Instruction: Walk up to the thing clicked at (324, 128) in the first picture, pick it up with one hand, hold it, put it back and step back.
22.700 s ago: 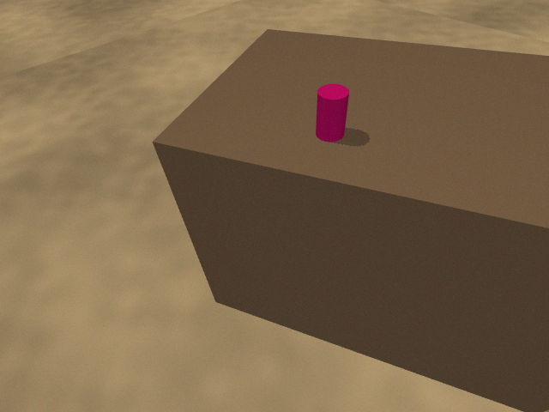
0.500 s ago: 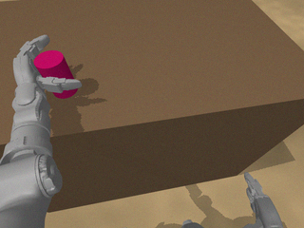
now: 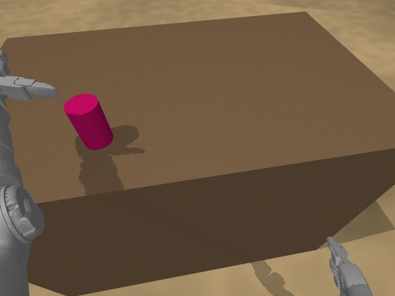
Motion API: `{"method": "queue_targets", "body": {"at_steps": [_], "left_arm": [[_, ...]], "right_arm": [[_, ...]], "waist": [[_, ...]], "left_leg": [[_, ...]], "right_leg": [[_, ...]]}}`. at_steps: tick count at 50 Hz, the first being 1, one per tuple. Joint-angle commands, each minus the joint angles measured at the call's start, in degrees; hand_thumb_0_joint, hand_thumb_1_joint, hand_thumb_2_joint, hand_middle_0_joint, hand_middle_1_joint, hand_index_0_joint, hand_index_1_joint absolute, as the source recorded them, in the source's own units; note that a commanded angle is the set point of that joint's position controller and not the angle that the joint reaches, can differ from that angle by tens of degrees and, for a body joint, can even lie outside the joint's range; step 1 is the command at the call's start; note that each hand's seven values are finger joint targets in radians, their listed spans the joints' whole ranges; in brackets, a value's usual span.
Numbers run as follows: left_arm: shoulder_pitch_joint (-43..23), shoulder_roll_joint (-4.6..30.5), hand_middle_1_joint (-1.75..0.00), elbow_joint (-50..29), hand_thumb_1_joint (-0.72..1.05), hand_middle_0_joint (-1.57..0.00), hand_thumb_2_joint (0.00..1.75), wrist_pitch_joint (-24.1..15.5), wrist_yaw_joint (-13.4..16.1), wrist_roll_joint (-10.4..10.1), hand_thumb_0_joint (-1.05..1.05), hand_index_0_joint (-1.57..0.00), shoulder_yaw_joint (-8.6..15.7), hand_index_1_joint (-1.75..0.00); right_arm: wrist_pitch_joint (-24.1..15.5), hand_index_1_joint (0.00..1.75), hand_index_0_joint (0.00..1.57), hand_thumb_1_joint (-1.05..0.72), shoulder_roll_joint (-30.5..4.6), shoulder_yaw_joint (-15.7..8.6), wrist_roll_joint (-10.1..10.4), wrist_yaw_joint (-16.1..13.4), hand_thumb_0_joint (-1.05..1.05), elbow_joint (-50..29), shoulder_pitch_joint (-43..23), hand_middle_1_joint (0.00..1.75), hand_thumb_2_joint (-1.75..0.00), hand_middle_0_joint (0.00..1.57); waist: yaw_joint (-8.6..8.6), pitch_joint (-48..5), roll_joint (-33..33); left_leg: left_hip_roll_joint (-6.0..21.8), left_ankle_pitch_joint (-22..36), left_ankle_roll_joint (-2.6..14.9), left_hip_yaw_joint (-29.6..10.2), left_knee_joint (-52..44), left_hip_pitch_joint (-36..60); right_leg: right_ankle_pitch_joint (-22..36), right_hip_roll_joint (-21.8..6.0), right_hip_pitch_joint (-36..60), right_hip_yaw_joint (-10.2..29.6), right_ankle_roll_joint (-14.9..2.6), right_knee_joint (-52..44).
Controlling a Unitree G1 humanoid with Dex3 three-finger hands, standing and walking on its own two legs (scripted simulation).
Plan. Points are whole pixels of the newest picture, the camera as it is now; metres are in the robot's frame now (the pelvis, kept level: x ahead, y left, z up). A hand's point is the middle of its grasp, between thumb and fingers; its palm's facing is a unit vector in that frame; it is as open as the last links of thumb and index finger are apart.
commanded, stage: rise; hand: left
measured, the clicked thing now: (90, 123) +0.49 +0.21 +0.11
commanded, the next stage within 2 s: sink last in 0.04 s
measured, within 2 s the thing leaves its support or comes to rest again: neither
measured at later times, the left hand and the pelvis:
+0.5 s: hand out of the picture +0.36 +0.33 +0.21, palm faces +0.42 -0.83 -0.36, open 17.6 cm; pelvis +0.00 +0.00 +0.01, yaw +2 degrees
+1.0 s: hand out of the picture +0.15 +0.22 +0.21, palm faces +0.40 -0.79 -0.46, open 17.3 cm; pelvis -0.02 -0.02 +0.01, yaw +3 degrees
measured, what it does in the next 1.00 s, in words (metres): stands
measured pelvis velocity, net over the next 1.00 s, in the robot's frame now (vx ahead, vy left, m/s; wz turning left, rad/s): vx -0.02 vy -0.02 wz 0.05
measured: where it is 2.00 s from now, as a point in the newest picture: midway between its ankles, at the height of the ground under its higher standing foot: outside the picture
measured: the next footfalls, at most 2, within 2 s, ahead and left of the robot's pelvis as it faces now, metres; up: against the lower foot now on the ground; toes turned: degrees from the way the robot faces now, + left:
none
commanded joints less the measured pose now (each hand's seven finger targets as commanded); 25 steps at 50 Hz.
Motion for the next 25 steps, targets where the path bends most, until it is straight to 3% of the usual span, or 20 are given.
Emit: {"method": "queue_targets", "body": {"at_steps": [1,2,3,4,5,6,7,9,10,11,13,15,16,17,19,20,21,22,23,25], "left_arm": [[-18.1,15.6,-0.07,-10.0,-0.61,-0.06,0.07,0.9,-5.4,-1.8,0.0,-0.06,2.3,-0.08],[-18.8,22.6,-0.08,-15.1,-0.58,-0.06,0.03,-0.7,-2.1,3.7,0.0,-0.08,2.1,-0.07],[-16.0,21.2,-0.09,-12.2,-0.58,-0.07,0.04,-0.8,-1.5,3.3,0.0,-0.08,2.9,-0.08],[-13.7,18.7,-0.08,-11.3,-0.58,-0.07,0.04,-0.8,-1.7,3.0,0.0,-0.08,1.9,-0.08],[-13.6,19.4,-0.09,-12.7,-0.57,-0.06,0.04,-0.7,-2.0,3.0,0.0,-0.07,2.3,-0.08],[-13.2,21.9,-0.09,-15.2,-0.57,-0.06,0.04,-1.0,-1.8,3.4,0.0,-0.08,4.0,-0.08],[-14.0,21.9,-0.08,-16.5,-0.54,-0.05,0.04,-1.2,-1.7,3.7,0.0,-0.06,3.7,-0.07],[-17.2,24.9,-0.04,-23.2,-0.57,-0.06,0.03,-2.2,-1.1,4.3,0.0,-0.05,4.9,-0.05],[-16.4,21.8,-0.04,-22.6,-0.57,-0.06,0.03,-2.5,-0.9,4.2,0.0,-0.06,3.0,-0.04],[-14.4,22.0,-0.04,-23.9,-0.58,-0.06,0.04,-2.7,-0.6,4.0,0.0,-0.05,3.4,-0.05],[-6.9,20.7,-0.04,-25.7,-0.58,-0.06,0.04,-2.7,0.4,3.8,0.0,-0.05,3.3,-0.05],[-6.0,17.6,-0.03,-32.5,-0.58,-0.06,0.04,-3.3,0.6,3.5,0.0,-0.05,1.7,-0.04],[-5.1,15.4,-0.03,-35.5,-0.58,-0.06,0.03,-3.6,1.0,3.1,0.0,-0.05,0.3,-0.04],[-2.9,13.0,-0.03,-39.1,-0.57,-0.06,0.03,-4.1,1.3,2.8,0.0,-0.05,-0.7,-0.04],[5.9,10.6,-0.03,-43.0,-0.59,-0.07,0.03,-4.5,2.5,2.4,0.0,-0.06,-0.8,-0.04],[12.6,12.6,-0.04,-48.5,-0.58,-0.06,0.03,-4.8,3.3,2.0,0.0,-0.05,2.0,-0.05],[15.1,6.9,-0.04,-48.4,-0.58,-0.07,0.03,-4.8,3.3,1.7,0.0,-0.06,-1.5,-0.05],[20.2,8.8,-0.04,-54.3,-0.57,-0.06,0.02,-5.1,3.9,1.2,0.0,-0.06,1.2,-0.04],[23.0,10.3,-0.04,-58.5,-0.56,-0.06,0.02,-5.2,4.8,1.0,0.0,-0.06,3.6,-0.04],[31.2,9.6,-0.04,-66.8,-0.53,-0.06,0.01,-5.8,5.6,0.3,0.0,-0.06,5.5,-0.04]], "right_arm": [[-3.5,0.05,0.05,0.57,-7.9,-3.3,0.9,-0.4,0.0,-7.9,-0.7,0.05,-0.05,0.05],[-2.8,0.05,0.05,0.58,-9.4,-4.4,0.3,0.4,0.0,-8.4,-1.9,0.05,-0.05,0.05],[-2.3,0.05,0.05,0.57,-8.6,-3.5,0.5,1.0,0.0,-6.1,-0.9,0.05,-0.05,0.05],[-2.3,0.05,0.05,0.57,-8.0,-3.0,0.9,1.3,0.0,-7.0,-1.8,0.05,-0.05,0.05],[-1.9,0.05,0.05,0.58,-8.2,-4.3,1.1,1.4,0.0,-6.5,-1.3,0.05,-0.05,0.05],[-1.9,0.05,0.05,0.57,-10.4,-6.3,1.1,1.4,0.0,-9.4,-0.7,0.05,-0.05,0.05],[-1.6,0.05,0.05,0.61,-9.3,-5.4,1.2,1.9,0.0,-7.9,0.5,0.05,-0.04,0.05],[-1.9,0.05,0.05,0.56,-9.6,-4.2,1.3,2.0,0.0,-10.9,-2.0,0.05,-0.06,0.05],[-1.9,0.05,0.05,0.56,-7.7,-3.5,1.4,2.0,0.0,-7.3,-0.3,0.05,-0.06,0.05],[-2.0,0.05,0.05,0.56,-7.1,-3.0,1.4,2.1,0.0,-5.7,-0.5,0.05,-0.06,0.05],[-2.3,0.05,0.05,0.55,-8.4,-5.0,1.5,1.9,0.0,-2.4,0.9,0.05,-0.06,0.05],[-2.9,0.05,0.05,0.55,-9.3,-6.2,1.4,2.3,0.0,-3.0,-0.3,0.05,-0.06,0.05],[-3.3,0.05,0.05,0.54,-8.3,-5.8,1.4,2.4,0.0,-1.7,-0.6,0.05,-0.06,0.05],[-3.7,0.05,0.05,0.55,-5.8,-3.4,1.5,2.8,0.0,-1.2,-1.1,0.05,-0.06,0.05],[-4.3,0.05,0.05,0.53,-7.4,-5.3,1.5,2.7,0.0,-1.0,-1.7,0.05,-0.07,0.05],[-4.3,0.05,0.05,0.54,-10.2,-7.5,1.5,2.3,0.0,-1.8,-1.4,0.05,-0.06,0.05],[-4.4,0.05,0.05,0.53,-5.4,-3.3,1.6,2.9,0.0,-1.5,-2.3,0.05,-0.06,0.05],[-4.3,0.05,0.05,0.54,-9.4,-7.9,1.8,2.4,0.0,-1.6,-1.6,0.05,-0.06,0.05],[-4.1,0.05,0.05,0.54,-11.6,-9.8,1.7,2.0,0.0,-2.1,-1.7,0.05,-0.06,0.05],[-3.2,0.05,0.05,0.55,-10.4,-9.4,2.0,2.0,0.0,-2.6,-0.3,0.05,-0.05,0.05]], "waist": [[2.81,-19.3,3.2],[5.11,-18.9,4.3],[4.51,-17.8,2.9],[4.19,-15.9,0.7],[3.8,-16.2,0.4],[3.51,-19.9,-0.1],[4.1,-19.9,0.1],[4.54,-25.0,2.8],[4.23,-22.7,3.2],[5.0,-21.8,4.8],[5.52,-20.3,7.6],[5.63,-21.9,11.9],[5.7,-21.4,13.5],[6.37,-20.2,13.2],[6.43,-17.5,11.8],[7.55,-17.8,10.9],[7.0,-14.1,9.6],[7.83,-13.3,9.2],[7.83,-13.4,7.7],[8.91,-11.0,6.6]], "left_leg": [[-2.2,24.5,1.73,2.2,-6.0,13.8],[-2.9,25.7,1.17,2.8,-5.6,13.8],[-2.7,25.4,1.12,2.7,-6.0,13.3],[-2.4,25.6,1.14,2.3,-6.6,13.3],[-2.5,26.1,1.38,2.4,-6.4,14.2],[-2.3,28.6,1.32,2.1,-6.2,16.0],[-2.3,29.5,1.25,1.8,-6.3,16.1],[-2.3,31.0,1.22,1.8,-6.3,21.1],[-2.3,30.6,1.18,1.8,-6.3,21.7],[-2.5,29.7,1.18,2.0,-6.6,21.6],[-2.5,28.8,1.04,2.1,-7.2,22.5],[-1.5,30.7,0.2,1.5,-7.6,27.0],[-1.3,31.6,-0.04,1.2,-7.5,28.2],[-1.0,32.4,-0.14,0.9,-7.7,28.4],[-0.7,32.1,-0.21,0.6,-8.4,27.2],[-0.9,31.8,-0.05,0.9,-8.6,26.8],[-0.9,30.1,-0.04,0.7,-8.9,25.0],[-1.1,28.3,-0.05,1.0,-9.5,24.1],[-1.3,27.6,0.02,1.1,-9.6,23.9],[-1.8,25.2,0.04,1.6,-10.3,22.1]], "right_leg": [[22.6,1.9,10.9,-3.4,-2.84,-4.6],[24.7,1.1,10.7,-3.7,-2.43,-4.3],[24.6,1.3,11.2,-3.8,-2.47,-4.2],[24.7,1.6,11.2,-4.2,-2.48,-4.0],[25.6,1.5,11.3,-4.1,-2.2,-4.2],[28.0,1.4,13.1,-4.1,-2.28,-3.9],[27.9,1.4,12.9,-4.4,-2.42,-3.8],[27.4,1.2,13.1,-4.4,-2.28,-4.3],[26.6,1.2,11.2,-4.5,-2.18,-4.6],[25.2,1.0,11.1,-4.4,-2.2,-5.1],[23.5,0.7,10.1,-4.4,-2.41,-5.5],[20.3,1.0,8.3,-5.1,-3.01,-5.5],[19.4,1.1,7.2,-5.5,-3.1,-5.7],[18.6,1.4,6.8,-6.0,-3.15,-5.8],[17.4,1.6,7.4,-6.4,-3.32,-6.2],[18.0,1.4,9.3,-6.4,-3.22,-6.5],[16.6,1.6,8.4,-6.8,-3.24,-6.5],[16.1,1.5,9.6,-6.7,-3.23,-6.8],[16.8,1.4,10.8,-6.7,-3.17,-6.8],[16.6,1.3,12.5,-6.8,-3.11,-6.9]]}}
